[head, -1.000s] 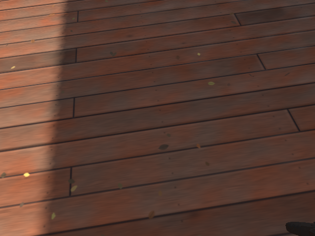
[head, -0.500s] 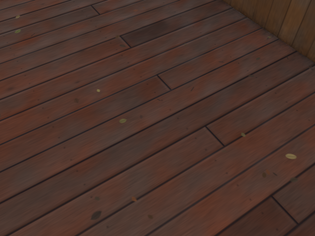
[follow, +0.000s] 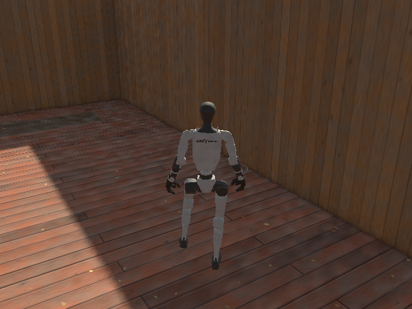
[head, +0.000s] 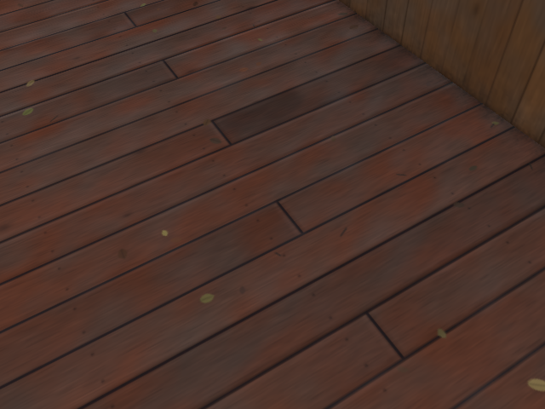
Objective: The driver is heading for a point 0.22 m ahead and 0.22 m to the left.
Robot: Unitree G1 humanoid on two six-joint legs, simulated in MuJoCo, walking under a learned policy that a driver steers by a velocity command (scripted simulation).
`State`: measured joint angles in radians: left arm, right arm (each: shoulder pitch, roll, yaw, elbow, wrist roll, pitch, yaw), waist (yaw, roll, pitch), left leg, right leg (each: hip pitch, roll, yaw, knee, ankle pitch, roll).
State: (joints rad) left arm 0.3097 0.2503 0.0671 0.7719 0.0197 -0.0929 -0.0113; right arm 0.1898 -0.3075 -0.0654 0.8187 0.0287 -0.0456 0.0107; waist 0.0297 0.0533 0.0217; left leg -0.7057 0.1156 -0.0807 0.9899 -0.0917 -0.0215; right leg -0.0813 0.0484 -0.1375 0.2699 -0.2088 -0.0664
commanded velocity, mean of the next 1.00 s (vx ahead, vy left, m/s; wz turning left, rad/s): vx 0.19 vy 0.00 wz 0.16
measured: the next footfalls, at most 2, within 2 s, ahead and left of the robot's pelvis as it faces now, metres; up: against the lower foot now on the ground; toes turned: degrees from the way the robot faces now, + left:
left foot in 0.24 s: +0.31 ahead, +0.15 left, +0.00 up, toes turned +11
right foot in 0.64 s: +0.38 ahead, -0.09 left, +0.00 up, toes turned +11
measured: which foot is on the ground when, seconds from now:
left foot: up 0.00-0.22, down 0.24-1.00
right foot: down 0.00-0.26, up 0.28-0.62, down 0.64-1.00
